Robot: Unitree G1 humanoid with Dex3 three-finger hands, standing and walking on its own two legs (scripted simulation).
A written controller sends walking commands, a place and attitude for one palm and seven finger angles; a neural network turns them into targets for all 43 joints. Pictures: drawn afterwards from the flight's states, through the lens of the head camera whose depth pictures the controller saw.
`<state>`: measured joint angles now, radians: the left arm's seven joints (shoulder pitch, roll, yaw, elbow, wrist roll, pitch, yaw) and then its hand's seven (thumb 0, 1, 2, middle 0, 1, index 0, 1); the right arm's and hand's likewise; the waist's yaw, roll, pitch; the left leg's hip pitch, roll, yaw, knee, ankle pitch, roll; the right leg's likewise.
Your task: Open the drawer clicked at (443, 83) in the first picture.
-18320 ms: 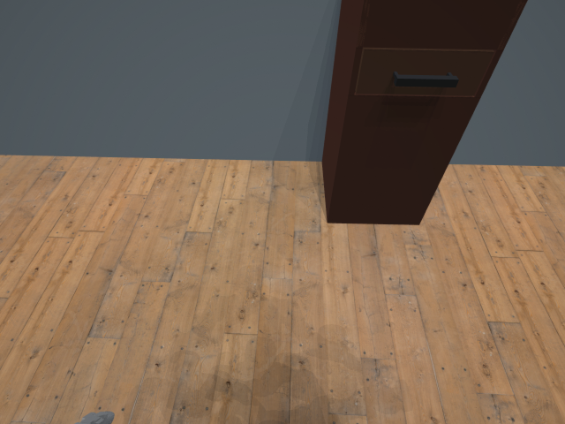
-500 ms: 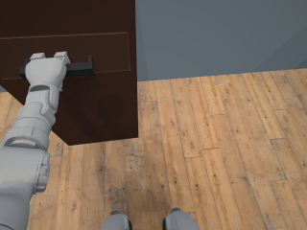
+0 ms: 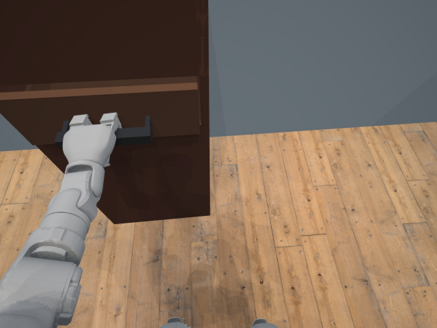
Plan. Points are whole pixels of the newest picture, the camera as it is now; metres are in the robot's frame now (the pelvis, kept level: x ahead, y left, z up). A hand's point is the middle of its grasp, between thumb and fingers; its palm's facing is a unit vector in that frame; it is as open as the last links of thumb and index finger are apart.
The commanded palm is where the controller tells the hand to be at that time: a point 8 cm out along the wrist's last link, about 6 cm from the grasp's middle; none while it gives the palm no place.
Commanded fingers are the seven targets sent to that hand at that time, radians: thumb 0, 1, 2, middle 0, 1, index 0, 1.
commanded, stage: pull the drawer open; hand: left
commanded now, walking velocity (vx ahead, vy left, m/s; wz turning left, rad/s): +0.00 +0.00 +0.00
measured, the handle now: (106, 130) +0.50 +0.22 +0.01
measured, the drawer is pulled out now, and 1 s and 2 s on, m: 0.03 0.07 0.21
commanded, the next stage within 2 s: none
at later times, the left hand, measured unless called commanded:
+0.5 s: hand (101, 163) +0.43 +0.23 +0.00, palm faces -0.07 -0.01 -1.00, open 6.0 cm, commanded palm +0.42 +0.22 +0.05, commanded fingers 0.00 0.90 0.90 -0.40 -1.35 -0.40 -1.35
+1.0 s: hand (100, 174) +0.41 +0.23 -0.01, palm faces -0.05 -0.04 -1.00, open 6.1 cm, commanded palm +0.36 +0.21 +0.05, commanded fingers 0.00 0.90 0.90 -0.40 -1.35 -0.40 -1.35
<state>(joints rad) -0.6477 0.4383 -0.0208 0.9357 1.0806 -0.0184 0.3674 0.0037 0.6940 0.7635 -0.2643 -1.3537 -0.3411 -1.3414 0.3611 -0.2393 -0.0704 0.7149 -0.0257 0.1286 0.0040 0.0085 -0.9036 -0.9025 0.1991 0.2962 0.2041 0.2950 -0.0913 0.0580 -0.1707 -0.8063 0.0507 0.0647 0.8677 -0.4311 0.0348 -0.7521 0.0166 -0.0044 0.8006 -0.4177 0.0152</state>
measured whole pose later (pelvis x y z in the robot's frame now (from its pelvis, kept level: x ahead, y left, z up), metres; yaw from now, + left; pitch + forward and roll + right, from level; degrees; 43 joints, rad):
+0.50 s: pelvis -0.02 -0.01 -0.01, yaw +2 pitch +21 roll -2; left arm -0.77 0.46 -0.04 1.08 1.11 -0.04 0.39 0.00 0.66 0.79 -0.32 -1.34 -0.36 -1.35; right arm 0.33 -0.25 -0.06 0.72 -0.03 0.10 -0.02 0.01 -0.90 -0.90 0.20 0.30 0.20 0.29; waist -0.10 0.05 -0.16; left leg -0.86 0.04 0.03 0.91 -0.41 0.02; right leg -0.81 0.01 -0.04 0.86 -0.42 0.00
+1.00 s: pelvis -0.02 +0.00 +0.00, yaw +0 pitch +19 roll -2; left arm -0.54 0.43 -0.03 0.86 1.06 0.00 0.38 0.01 0.70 0.76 -0.26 -1.35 -0.34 -1.33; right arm 0.36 -0.24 -0.08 0.72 -0.01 0.10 -0.01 0.01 -0.90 -0.90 0.20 0.30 0.20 0.29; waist -0.08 0.06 -0.16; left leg -0.78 0.05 0.08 0.85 -0.41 0.03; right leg -0.74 0.02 0.01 0.81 -0.40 0.01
